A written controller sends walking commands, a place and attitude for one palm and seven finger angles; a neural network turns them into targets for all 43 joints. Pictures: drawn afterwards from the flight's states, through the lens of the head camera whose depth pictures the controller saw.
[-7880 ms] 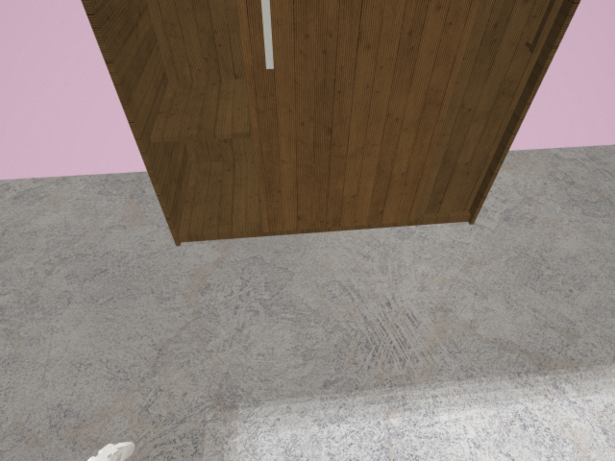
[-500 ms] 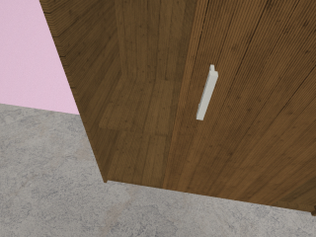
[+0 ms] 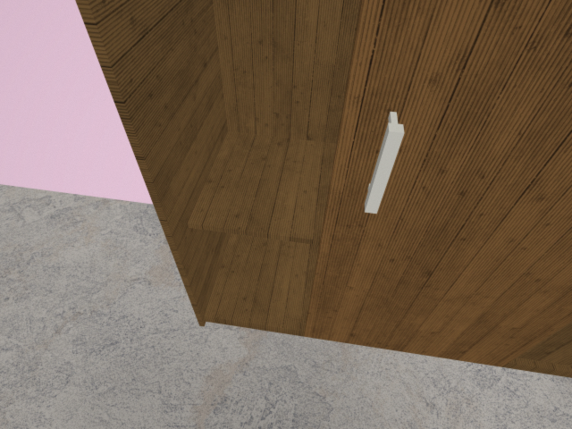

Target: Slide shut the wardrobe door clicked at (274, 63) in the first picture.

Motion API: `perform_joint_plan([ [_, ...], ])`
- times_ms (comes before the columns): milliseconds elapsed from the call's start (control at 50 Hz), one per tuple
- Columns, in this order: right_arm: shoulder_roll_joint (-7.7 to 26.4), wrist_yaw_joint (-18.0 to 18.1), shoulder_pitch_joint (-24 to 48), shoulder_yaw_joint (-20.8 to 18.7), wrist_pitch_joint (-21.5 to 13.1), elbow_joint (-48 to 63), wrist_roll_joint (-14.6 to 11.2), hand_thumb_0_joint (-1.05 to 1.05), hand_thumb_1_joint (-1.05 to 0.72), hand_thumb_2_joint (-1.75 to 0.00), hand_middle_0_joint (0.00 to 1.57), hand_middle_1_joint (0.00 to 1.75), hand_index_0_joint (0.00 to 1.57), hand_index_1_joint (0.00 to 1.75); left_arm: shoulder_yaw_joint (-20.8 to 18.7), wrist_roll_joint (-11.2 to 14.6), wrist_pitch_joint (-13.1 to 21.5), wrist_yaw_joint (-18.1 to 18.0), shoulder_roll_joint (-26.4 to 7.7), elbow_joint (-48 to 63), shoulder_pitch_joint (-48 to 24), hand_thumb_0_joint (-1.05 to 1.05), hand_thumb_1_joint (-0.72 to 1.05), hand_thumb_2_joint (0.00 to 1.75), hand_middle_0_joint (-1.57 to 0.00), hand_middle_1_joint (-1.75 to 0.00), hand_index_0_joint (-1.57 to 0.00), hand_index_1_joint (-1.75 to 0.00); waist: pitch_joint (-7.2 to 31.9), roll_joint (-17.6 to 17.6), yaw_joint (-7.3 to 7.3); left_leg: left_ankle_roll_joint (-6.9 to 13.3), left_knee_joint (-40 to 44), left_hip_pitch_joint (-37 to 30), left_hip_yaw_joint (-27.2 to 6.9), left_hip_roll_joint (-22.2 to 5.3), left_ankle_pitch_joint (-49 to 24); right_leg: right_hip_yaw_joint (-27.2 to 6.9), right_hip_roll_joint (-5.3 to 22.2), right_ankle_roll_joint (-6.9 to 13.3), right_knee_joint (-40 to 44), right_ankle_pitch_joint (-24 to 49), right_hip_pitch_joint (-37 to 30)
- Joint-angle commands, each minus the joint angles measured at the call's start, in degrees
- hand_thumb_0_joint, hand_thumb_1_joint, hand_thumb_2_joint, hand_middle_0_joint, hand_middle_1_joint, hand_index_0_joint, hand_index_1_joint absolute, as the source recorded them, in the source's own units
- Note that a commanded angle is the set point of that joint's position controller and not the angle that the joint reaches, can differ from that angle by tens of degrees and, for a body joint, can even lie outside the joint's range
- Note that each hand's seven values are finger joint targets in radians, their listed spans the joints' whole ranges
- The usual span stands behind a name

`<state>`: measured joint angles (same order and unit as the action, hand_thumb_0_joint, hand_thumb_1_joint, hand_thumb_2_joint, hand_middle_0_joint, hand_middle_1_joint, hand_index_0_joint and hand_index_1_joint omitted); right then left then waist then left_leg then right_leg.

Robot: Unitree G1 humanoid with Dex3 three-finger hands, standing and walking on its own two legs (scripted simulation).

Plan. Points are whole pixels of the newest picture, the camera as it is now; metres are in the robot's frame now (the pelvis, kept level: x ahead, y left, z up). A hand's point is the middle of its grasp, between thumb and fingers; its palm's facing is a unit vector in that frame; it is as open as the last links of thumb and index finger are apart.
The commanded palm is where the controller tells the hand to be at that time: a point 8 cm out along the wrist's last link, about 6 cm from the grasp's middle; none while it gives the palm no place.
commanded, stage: raise the hand with hooked fingers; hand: right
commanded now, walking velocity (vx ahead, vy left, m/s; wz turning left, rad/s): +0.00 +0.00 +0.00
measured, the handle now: (381, 165) +0.50 -0.12 +0.10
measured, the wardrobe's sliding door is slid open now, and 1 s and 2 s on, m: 0.37 0.37 0.37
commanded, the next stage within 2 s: none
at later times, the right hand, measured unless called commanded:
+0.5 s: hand (419, 423) +0.16 -0.16 -0.03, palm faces +0.05 +1.00 +0.02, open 8.5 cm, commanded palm +0.13 -0.24 -0.02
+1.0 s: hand (497, 385) +0.19 -0.23 +0.04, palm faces +0.17 +0.98 -0.08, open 11.5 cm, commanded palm +0.15 -0.28 +0.05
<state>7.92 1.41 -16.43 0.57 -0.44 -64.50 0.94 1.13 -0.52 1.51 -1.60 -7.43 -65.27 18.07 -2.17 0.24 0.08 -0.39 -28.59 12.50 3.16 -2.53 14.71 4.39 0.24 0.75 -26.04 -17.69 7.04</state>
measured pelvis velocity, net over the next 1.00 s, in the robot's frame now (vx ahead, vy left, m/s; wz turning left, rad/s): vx -0.03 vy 0.00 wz -0.03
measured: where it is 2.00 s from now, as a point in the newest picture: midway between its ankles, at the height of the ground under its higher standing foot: outside the picture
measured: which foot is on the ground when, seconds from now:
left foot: down 0.00-1.00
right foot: down 0.00-1.00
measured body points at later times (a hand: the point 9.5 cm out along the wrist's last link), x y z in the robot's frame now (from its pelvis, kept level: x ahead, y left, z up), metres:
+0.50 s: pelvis -0.03 +0.02 -0.05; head -0.01 +0.00 +0.40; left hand +0.21 +0.27 -0.06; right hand +0.15 -0.21 -0.03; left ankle +0.01 +0.12 -0.74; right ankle -0.04 -0.11 -0.74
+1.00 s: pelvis -0.03 +0.00 -0.04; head -0.01 +0.00 +0.41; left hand +0.11 +0.23 -0.12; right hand +0.17 -0.28 +0.05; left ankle +0.01 +0.12 -0.74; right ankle -0.04 -0.11 -0.74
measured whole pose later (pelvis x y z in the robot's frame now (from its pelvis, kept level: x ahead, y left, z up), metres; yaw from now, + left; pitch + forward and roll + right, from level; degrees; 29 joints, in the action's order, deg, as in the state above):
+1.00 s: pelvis -0.03 +0.00 -0.04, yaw -2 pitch +6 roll +1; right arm 15.6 -12.3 -20.1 -17.2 -11.6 4.0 -17.3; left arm 1.0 1.8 15.6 -2.7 -12.7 -34.1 19.0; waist 4.8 1.4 0.3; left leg 0.4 -47.3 33.1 5.4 -2.3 20.4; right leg 1.4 1.9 0.4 -50.1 -25.6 30.9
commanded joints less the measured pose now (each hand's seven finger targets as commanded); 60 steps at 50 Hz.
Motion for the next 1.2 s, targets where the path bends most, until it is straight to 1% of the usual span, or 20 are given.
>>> perform_joint_plan([
  [0,5.0,0.5,-3.3,-1.1,-0.9,1.3,-0.3,0.00,-0.90,-0.90,0.20,0.30,0.20,0.30,-0.8,-0.2,0.7,-0.4,-4.7,1.2,4.0,0.00,0.90,0.90,-0.20,-0.30,-0.20,-0.30,-2.5,0.4,-0.37,2.4,4.2,-1.9,-4.0,-3.6,-8.5,-5.0,5.8,1.4,6.3,9.1,5.4],
  [40,5.0,0.5,-3.5,-1.1,-1.0,1.2,-0.3,0.00,-0.90,-0.90,0.20,0.30,0.20,0.30,-0.8,-0.1,0.7,-0.4,-4.7,1.1,4.0,0.00,0.90,0.90,-0.20,-0.30,-0.20,-0.30,-2.0,-0.5,-0.36,2.5,4.2,-2.0,-4.4,-3.8,-8.7,-5.0,5.6,1.4,6.0,8.9,5.5],
  [60,7.2,3.0,-7.7,-1.2,-1.8,-1.1,0.1,0.00,-0.90,-0.90,0.20,0.30,0.20,0.30,-1.7,0.6,0.8,0.0,-7.9,5.2,-2.6,0.00,0.90,0.90,-0.20,-0.30,-0.20,-0.30,-2.2,-5.1,-2.42,1.8,3.4,-1.6,-6.8,-6.9,-32.4,-3.0,7.0,-0.6,-5.2,16.0,8.3],
  [80,18.2,2.7,35.8,-5.0,-14.3,90.3,-11.6,0.00,-0.88,-0.89,0.20,0.32,0.20,0.32,-2.6,3.2,10.0,-2.4,-17.6,25.8,-2.0,0.00,0.90,0.90,-0.20,-0.30,-0.20,-0.30,26.8,9.2,4.54,2.3,-1.1,-7.3,-3.7,-0.9,-23.5,-4.1,0.4,0.5,1.5,21.2,-5.5],
  [100,22.3,5.6,26.9,-8.2,-12.2,88.1,-8.0,0.00,-0.85,-0.88,0.20,0.33,0.20,0.33,-0.3,3.4,15.0,-4.2,-12.2,23.5,-8.3,0.00,0.90,0.90,-0.20,-0.30,-0.20,-0.30,19.3,17.1,0.63,3.1,-2.6,-3.1,-4.8,1.4,-12.0,-1.5,1.5,0.0,1.5,21.5,-6.2],
  [120,11.1,7.2,10.0,-2.5,-7.8,72.0,-6.3,0.00,-0.83,-0.87,0.21,0.34,0.21,0.34,-2.2,1.7,17.5,-3.6,-13.0,20.9,-4.1,0.00,0.90,0.90,-0.20,-0.30,-0.20,-0.30,19.0,17.4,0.39,3.6,-3.0,-1.1,-1.4,1.5,-5.0,-3.3,1.9,-1.5,2.6,23.9,-2.0],
  [140,-1.0,7.7,-6.8,4.1,-0.7,57.1,-7.3,0.00,-0.81,-0.86,0.21,0.36,0.21,0.36,-1.9,3.7,18.1,-2.8,-9.1,19.7,-3.8,0.00,0.90,0.90,-0.20,-0.30,-0.20,-0.30,8.9,8.4,0.76,2.4,-1.8,2.3,0.2,0.9,-4.2,-4.9,2.4,-0.9,2.4,20.4,4.4],
  [180,2.1,5.6,1.8,2.8,-3.0,74.2,-9.3,0.00,-0.76,-0.84,0.21,0.39,0.21,0.39,-3.1,4.0,19.4,-3.4,-13.6,25.7,-5.9,0.00,0.90,0.90,-0.20,-0.30,-0.20,-0.30,5.5,-2.5,2.20,1.3,0.0,4.9,1.2,1.0,-4.0,-6.1,1.8,0.0,-0.1,11.5,7.2],
  [220,3.6,3.8,-0.6,-0.5,-8.3,69.9,-8.3,0.00,-0.71,-0.82,0.21,0.42,0.21,0.42,-4.0,2.0,20.8,-3.0,-14.3,29.1,-5.4,0.00,0.90,0.90,-0.20,-0.30,-0.20,-0.30,2.6,-12.8,3.22,0.9,0.1,11.5,1.4,1.4,3.9,-5.8,-0.4,0.9,-4.9,5.4,12.9],
  [280,-1.1,-3.9,-17.9,-3.7,-18.7,56.2,-11.7,0.00,-0.64,-0.79,0.22,0.47,0.22,0.47,-5.3,1.0,20.8,-0.8,-13.6,33.0,-7.5,0.00,0.90,0.90,-0.20,-0.30,-0.20,-0.30,-0.2,-22.0,-1.93,0.6,-5.1,18.3,1.2,1.2,13.2,-4.8,-1.0,-0.2,-11.5,-1.9,25.3],
  [300,1.3,-8.1,-23.9,-8.1,-22.3,54.2,-13.8,0.00,-0.62,-0.78,0.22,0.48,0.22,0.48,-6.1,1.3,20.4,0.6,-13.6,34.5,-7.6,0.00,0.90,0.90,-0.20,-0.30,-0.20,-0.30,2.2,-17.7,-4.92,2.0,-8.0,15.5,0.0,1.0,9.2,-4.1,-1.6,-0.9,-13.5,0.3,26.8],
  [340,5.8,-15.8,-22.6,-14.3,-29.8,57.9,-17.3,0.00,-0.57,-0.76,0.22,0.51,0.22,0.51,-6.7,0.9,19.6,2.2,-14.7,38.4,-10.6,0.00,0.90,0.90,-0.20,-0.30,-0.20,-0.30,8.6,-8.0,-5.77,3.1,-14.8,13.5,-0.8,0.4,0.6,-2.3,-2.7,-1.9,-18.7,2.7,29.9],
  [400,10.5,-16.5,-20.8,-17.0,-27.2,65.2,-14.8,0.00,-0.50,-0.73,0.23,0.55,0.23,0.55,-6.8,1.0,16.0,2.9,-14.0,43.8,-12.4,0.00,0.90,0.90,-0.20,-0.30,-0.20,-0.30,11.2,2.9,-7.92,3.6,-18.4,13.6,-1.5,0.5,-1.5,-0.5,-3.8,-1.0,-20.0,2.8,32.2],
  [460,9.5,-12.6,-9.2,-13.9,-24.7,78.2,-14.1,0.00,-0.43,-0.70,0.23,0.60,0.23,0.60,-6.0,1.5,14.1,1.6,-13.1,48.6,-12.2,0.00,0.90,0.90,-0.20,-0.30,-0.20,-0.30,15.2,3.9,-4.37,2.7,-18.1,15.7,-2.1,1.1,0.9,-0.8,-3.0,0.1,-21.0,1.4,31.2],
  [580,9.2,-10.5,3.6,-10.6,-34.7,91.0,-14.4,0.00,-0.29,-0.64,0.24,0.69,0.24,0.69,-4.3,0.6,16.2,-0.7,-12.8,43.4,-5.3,0.00,0.90,0.90,-0.20,-0.30,-0.20,-0.30,19.5,6.0,2.46,2.0,-20.3,22.5,-2.3,2.5,-1.0,-5.2,-0.5,0.7,-26.7,3.7,26.6],
  [680,12.6,-19.8,6.4,-9.2,-28.2,78.6,-16.0,0.00,-0.18,-0.59,0.25,0.76,0.25,0.76,-2.8,2.4,18.3,-2.7,-15.1,41.1,-5.9,0.00,0.90,0.90,-0.20,-0.30,-0.20,-0.30,14.2,-0.2,4.50,1.2,-15.4,21.4,-3.2,2.6,9.5,-6.8,0.0,1.0,-25.1,-5.0,31.2],
  [800,18.3,-20.4,-3.5,-24.1,-9.8,71.9,-21.3,0.00,-0.04,-0.53,0.26,0.86,0.26,0.86,-2.3,3.3,16.8,-3.3,-12.7,43.8,-11.1,0.00,0.90,0.90,-0.20,-0.30,-0.20,-0.30,20.8,-3.2,-5.25,1.1,-12.5,6.6,-2.4,1.2,4.0,-6.0,-1.3,0.3,-18.6,2.7,29.4],
  [920,17.5,-12.1,0.0,-24.8,-15.8,82.4,-19.7,0.00,0.10,-0.47,0.27,0.94,0.27,0.94,-2.5,2.0,17.9,-1.2,-11.9,42.1,-8.2,0.00,0.90,0.90,-0.20,-0.30,-0.20,-0.30,15.6,1.6,-3.71,1.7,-13.3,9.6,1.3,2.7,-3.1,-6.0,-0.2,-0.3,-14.6,8.4,24.4],
  [1040,16.5,-17.2,8.2,-18.5,-18.7,77.2,-18.7,0.00,0.24,-0.41,0.28,1.03,0.28,1.03,-2.4,2.9,20.2,-2.1,-15.4,40.1,-5.7,0.00,0.90,0.90,-0.20,-0.30,-0.20,-0.30,11.5,2.1,0.73,1.2,-9.0,14.0,0.2,2.5,7.4,-6.1,-0.3,0.3,-13.2,-1.8,22.5],
  [1180,23.6,-18.7,14.2,-26.3,-15.3,76.9,-20.6,0.00,0.41,-0.34,0.29,1.14,0.29,1.14,-1.7,3.1,21.4,-3.7,-15.5,39.4,-6.7,0.00,0.90,0.90,-0.20,-0.30,-0.20,-0.30,14.7,5.1,-2.16,1.7,-7.7,7.2,1.4,2.5,0.9,-7.3,-0.2,0.0,-9.3,3.7,16.8],
])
